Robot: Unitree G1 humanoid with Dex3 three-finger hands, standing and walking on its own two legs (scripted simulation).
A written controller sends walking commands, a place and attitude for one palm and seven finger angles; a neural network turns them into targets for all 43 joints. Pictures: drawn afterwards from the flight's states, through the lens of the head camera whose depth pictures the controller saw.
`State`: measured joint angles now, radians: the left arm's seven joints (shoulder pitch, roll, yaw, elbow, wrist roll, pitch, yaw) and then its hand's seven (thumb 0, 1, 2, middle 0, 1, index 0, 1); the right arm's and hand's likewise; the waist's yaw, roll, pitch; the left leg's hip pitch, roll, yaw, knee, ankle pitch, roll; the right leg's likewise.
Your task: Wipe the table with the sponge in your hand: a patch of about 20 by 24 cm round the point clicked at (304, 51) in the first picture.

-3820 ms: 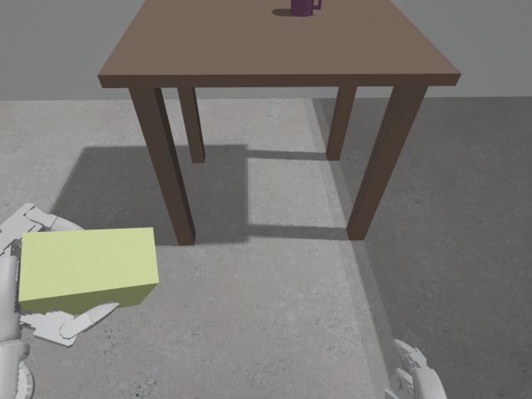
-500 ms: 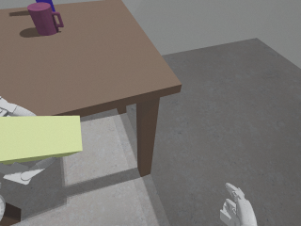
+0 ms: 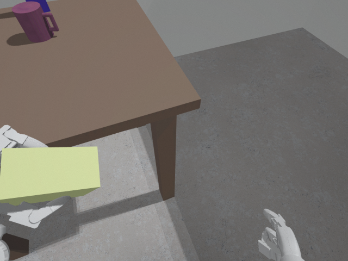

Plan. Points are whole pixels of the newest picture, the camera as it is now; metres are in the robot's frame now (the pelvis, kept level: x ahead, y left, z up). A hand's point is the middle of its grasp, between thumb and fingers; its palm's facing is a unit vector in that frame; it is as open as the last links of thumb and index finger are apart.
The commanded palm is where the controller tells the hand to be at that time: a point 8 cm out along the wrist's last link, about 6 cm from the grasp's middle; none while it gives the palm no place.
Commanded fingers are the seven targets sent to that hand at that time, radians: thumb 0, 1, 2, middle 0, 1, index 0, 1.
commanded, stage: come to a stop and stand still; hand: left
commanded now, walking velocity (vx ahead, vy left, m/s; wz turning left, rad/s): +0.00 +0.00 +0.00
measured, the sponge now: (64, 175) +0.24 +0.19 +0.14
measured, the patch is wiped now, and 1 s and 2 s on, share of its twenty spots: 0.00 0.00 0.00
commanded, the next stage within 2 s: look again from close up in 1.20 s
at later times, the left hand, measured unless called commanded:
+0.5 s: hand out of the picture +0.17 +0.32 +0.17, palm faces +0.49 -0.81 -0.33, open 10.6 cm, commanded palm +0.11 +0.33 +0.18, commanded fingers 0.00 0.10 1.30 -1.20 -1.60 -1.20 -1.60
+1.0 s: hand out of the picture +0.21 +0.29 +0.16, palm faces +0.39 -0.84 -0.38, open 10.6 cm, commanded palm +0.14 +0.32 +0.18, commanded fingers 0.00 0.10 1.30 -1.20 -1.60 -1.20 -1.60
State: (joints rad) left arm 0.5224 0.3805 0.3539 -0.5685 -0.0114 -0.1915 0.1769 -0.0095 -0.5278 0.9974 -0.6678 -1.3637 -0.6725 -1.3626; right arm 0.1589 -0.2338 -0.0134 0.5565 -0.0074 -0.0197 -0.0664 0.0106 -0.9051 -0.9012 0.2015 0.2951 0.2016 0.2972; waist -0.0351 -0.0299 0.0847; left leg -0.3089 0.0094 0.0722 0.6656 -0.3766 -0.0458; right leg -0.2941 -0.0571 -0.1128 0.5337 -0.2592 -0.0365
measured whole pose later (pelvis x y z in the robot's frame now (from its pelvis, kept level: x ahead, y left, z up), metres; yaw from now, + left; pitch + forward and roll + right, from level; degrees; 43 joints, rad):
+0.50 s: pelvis -0.05 +0.05 +0.00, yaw +1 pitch -4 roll +0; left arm 0.31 0.35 0.38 -0.36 -0.02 -0.23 0.12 -0.01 -0.53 1.00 -0.67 -1.36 -0.67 -1.36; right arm 0.26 -0.15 0.06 0.58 -0.01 -0.17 0.01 0.01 -0.90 -0.90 0.21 0.30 0.21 0.30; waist 0.06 -0.03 0.07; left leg -0.21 -0.03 0.10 0.49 -0.22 0.06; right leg -0.25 -0.02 0.01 0.49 -0.19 0.01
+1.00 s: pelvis -0.01 +0.04 +0.01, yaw +2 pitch +0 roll -1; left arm 0.42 0.36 0.34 -0.42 -0.03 -0.22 0.10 -0.01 -0.53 1.00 -0.67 -1.36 -0.67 -1.36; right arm 0.22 -0.22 0.01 0.56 -0.02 -0.12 -0.02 0.01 -0.90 -0.90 0.20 0.30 0.20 0.30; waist 0.01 -0.02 0.04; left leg -0.18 0.00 0.06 0.41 -0.23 0.03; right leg -0.19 0.03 0.02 0.35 -0.16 0.00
